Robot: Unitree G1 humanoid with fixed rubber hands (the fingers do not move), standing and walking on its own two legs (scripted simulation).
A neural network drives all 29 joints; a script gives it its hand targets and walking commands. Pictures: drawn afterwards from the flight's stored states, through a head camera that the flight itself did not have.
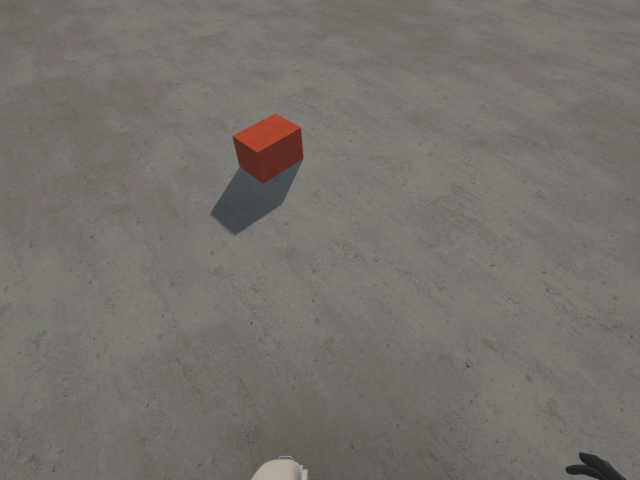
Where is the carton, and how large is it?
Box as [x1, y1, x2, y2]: [232, 113, 303, 182]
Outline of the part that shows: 275,113 232,136 239,165 262,182 266,181 303,158 300,128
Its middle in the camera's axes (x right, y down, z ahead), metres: -0.26 -0.43 +1.89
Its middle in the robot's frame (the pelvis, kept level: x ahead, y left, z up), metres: +1.64 +0.30 -0.65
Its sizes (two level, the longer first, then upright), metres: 0.266 0.189 0.182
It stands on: the floor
